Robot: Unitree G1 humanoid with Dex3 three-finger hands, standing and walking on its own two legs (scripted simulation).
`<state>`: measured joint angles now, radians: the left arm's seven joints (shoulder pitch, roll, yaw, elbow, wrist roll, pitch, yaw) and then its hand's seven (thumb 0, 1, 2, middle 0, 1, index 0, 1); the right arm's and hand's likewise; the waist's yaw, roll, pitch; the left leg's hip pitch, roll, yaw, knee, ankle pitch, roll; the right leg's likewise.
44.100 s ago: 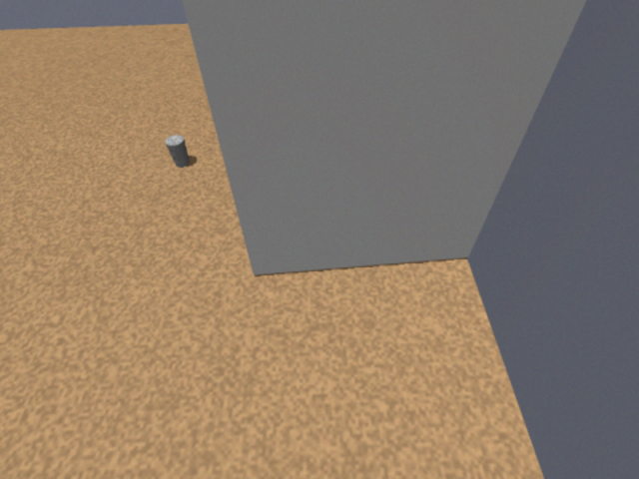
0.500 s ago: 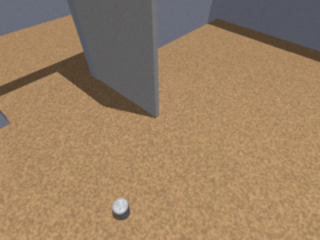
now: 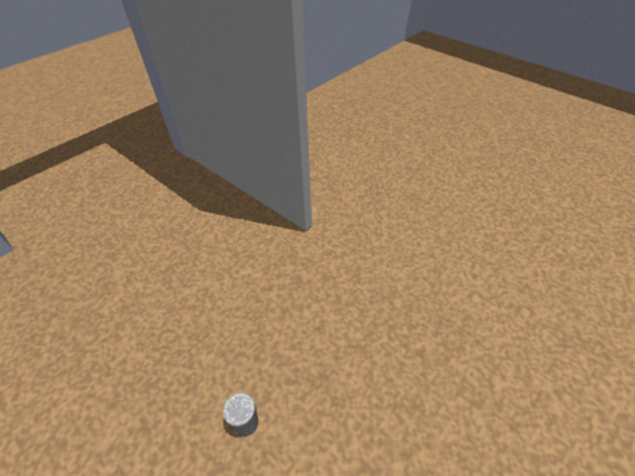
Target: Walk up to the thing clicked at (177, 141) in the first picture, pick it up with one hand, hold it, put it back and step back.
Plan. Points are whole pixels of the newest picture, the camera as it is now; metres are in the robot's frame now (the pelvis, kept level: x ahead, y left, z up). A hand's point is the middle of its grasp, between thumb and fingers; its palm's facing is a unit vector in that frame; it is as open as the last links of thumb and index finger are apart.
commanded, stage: walk up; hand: left
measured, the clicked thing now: (243, 416) +0.40 +0.25 -0.71
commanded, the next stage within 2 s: stand in 0.02 s
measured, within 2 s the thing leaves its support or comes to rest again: neither
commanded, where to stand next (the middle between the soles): +0.03 -0.01 m, yaw +2 degrees
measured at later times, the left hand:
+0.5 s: hand out of the picture +0.06 +0.25 -0.15, palm faces +0.00 -0.94 -0.35, open 7.3 cm
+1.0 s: hand out of the picture +0.04 +0.26 -0.16, palm faces +0.00 -0.94 -0.34, open 7.3 cm
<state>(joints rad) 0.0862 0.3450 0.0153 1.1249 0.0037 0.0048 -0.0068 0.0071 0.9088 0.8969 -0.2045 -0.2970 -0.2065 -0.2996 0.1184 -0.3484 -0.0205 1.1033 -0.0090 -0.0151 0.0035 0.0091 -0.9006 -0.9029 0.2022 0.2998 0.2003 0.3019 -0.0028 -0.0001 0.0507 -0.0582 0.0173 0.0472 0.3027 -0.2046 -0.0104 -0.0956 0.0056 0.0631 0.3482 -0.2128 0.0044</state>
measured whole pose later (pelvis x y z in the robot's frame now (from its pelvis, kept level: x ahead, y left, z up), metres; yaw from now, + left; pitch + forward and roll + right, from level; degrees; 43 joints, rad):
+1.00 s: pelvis -0.02 +0.01 +0.00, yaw +1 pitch -2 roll +0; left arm 0.13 0.35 -0.01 1.12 0.01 -0.01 0.00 0.01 0.91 0.90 -0.20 -0.30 -0.21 -0.30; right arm 0.12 -0.35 -0.01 1.12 -0.01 0.00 0.01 0.01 -0.90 -0.90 0.20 0.30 0.20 0.30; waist 0.00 0.00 0.05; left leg -0.09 0.01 0.02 0.30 -0.17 0.00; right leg -0.10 -0.01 0.04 0.31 -0.17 0.02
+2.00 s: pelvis -0.01 +0.01 +0.00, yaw +2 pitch -2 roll +0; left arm 0.13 0.35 -0.01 1.11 0.01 -0.01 0.00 0.01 0.91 0.90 -0.21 -0.30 -0.21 -0.30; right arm 0.12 -0.36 0.00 1.12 0.00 0.00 0.01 0.01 -0.90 -0.90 0.20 0.30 0.20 0.30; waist 0.00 0.00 0.05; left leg -0.09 0.00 0.02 0.32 -0.19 0.01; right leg -0.09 -0.01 0.03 0.31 -0.18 0.02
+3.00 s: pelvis -0.03 +0.01 -0.08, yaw +3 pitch +15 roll -2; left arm 0.22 0.33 0.12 0.53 0.20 0.22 -0.03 0.00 -0.47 0.95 -0.08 -1.10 -0.09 -1.09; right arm 0.22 -0.25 -0.03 0.58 0.02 -0.13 -0.04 0.01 -0.93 -0.91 0.20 0.30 0.20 0.30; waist -0.02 0.01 -0.10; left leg -0.81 0.01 -0.03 1.04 -0.49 0.00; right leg -0.78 0.00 -0.01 1.00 -0.48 0.02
